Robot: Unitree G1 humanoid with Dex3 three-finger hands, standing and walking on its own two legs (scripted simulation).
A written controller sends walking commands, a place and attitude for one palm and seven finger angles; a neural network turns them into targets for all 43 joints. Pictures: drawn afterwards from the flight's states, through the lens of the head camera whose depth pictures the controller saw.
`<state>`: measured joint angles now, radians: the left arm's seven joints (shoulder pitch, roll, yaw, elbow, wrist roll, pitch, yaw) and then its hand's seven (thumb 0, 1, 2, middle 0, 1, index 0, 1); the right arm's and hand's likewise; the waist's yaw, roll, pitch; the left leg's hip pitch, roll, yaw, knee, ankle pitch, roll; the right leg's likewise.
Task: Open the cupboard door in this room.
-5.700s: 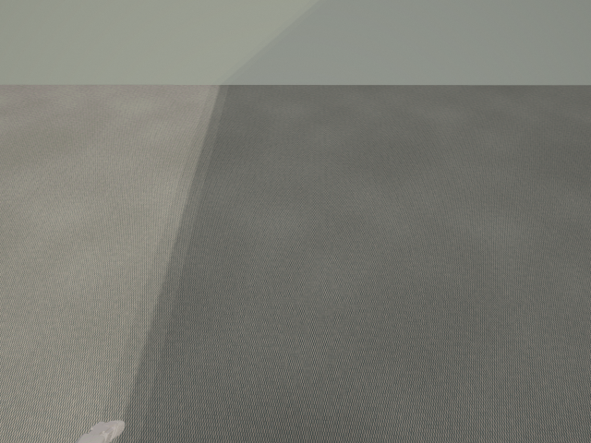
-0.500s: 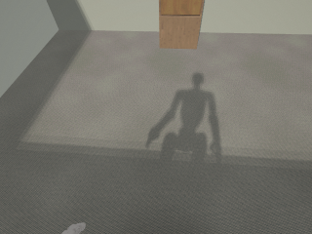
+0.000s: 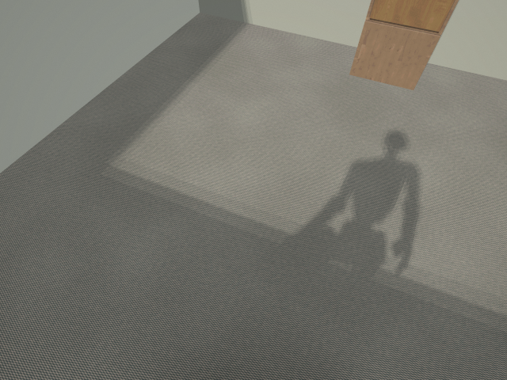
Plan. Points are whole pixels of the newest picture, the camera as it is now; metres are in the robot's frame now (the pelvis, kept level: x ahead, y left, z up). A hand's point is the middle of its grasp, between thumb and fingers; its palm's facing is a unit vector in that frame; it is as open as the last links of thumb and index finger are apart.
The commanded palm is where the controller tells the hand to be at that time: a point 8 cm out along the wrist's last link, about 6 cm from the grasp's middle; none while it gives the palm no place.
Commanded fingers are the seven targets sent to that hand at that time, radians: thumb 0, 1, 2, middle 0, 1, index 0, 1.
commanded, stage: turn or walk to find it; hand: left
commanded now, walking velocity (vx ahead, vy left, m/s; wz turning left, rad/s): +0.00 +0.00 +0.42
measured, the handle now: out of the picture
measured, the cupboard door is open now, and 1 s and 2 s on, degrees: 0 0 0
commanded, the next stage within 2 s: stand and wait in 0.12 s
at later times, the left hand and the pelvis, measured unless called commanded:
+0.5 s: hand out of the picture +0.05 +0.18 -0.15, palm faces +0.11 -0.96 -0.26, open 7.4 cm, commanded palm none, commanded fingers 0.00 0.90 0.90 -0.20 -0.30 -0.20 -0.30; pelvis +0.01 -0.02 +0.00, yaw +6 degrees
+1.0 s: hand out of the picture -0.04 +0.15 -0.17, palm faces +0.15 -0.98 -0.14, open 7.4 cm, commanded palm none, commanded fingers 0.00 0.90 0.90 -0.20 -0.30 -0.20 -0.30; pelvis -0.01 +0.00 +0.01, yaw +6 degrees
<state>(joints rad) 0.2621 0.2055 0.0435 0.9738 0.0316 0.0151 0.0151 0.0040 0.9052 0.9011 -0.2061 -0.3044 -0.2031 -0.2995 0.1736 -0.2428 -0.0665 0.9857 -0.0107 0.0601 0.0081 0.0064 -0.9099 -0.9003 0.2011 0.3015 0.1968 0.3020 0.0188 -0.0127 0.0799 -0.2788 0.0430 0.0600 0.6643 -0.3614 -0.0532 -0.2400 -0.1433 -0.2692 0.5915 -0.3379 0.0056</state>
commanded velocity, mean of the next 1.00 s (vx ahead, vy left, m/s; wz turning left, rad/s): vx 0.00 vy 0.00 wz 0.04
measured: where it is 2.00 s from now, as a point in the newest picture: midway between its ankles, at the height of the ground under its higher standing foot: outside the picture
